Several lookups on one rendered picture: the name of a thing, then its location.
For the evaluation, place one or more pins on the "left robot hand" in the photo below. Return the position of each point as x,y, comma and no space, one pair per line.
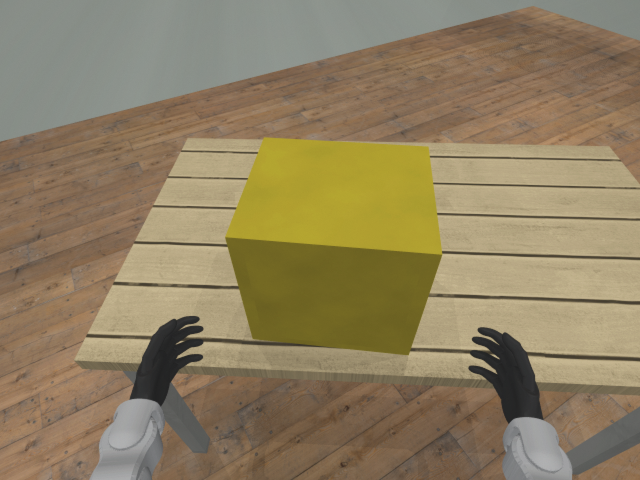
159,364

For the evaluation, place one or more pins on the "carton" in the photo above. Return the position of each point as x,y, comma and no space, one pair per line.
336,244

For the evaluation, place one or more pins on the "table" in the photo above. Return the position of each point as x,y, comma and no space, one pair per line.
539,241

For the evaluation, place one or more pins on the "right robot hand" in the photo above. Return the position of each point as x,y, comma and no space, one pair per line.
515,379

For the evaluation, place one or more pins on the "robot right forearm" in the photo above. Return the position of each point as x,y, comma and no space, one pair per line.
533,453

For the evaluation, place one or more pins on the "robot left forearm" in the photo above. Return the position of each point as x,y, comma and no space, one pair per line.
131,447

